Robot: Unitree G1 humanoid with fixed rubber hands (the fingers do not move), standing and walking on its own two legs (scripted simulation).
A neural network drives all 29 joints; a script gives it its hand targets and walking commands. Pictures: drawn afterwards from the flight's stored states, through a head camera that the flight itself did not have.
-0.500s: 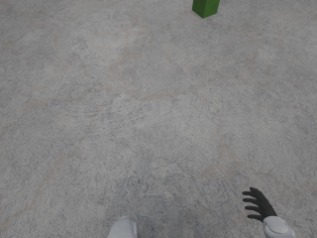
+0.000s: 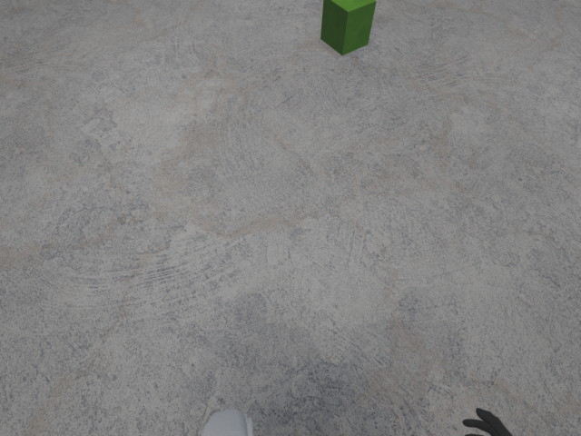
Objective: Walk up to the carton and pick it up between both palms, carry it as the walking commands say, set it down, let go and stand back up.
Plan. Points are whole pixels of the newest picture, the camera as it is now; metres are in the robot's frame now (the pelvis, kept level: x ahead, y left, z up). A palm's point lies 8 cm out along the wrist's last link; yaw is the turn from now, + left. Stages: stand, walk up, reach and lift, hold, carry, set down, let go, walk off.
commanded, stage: walk up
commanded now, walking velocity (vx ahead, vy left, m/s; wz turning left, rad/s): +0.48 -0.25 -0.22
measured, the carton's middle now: (346, 21) +2.17 -0.33 -0.64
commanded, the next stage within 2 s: none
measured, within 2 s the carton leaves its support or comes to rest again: neither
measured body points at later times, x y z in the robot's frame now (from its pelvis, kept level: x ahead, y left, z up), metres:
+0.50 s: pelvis +0.26 -0.04 -0.01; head +0.33 -0.03 +0.43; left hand +0.35 +0.21 -0.16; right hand +0.26 -0.32 -0.14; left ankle +0.12 +0.11 -0.64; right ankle +0.23 -0.14 -0.73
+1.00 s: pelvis +0.53 -0.09 -0.01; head +0.58 -0.08 +0.43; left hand +0.63 +0.15 -0.17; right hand +0.47 -0.36 -0.15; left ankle +0.40 +0.08 -0.71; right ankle +0.54 -0.20 -0.73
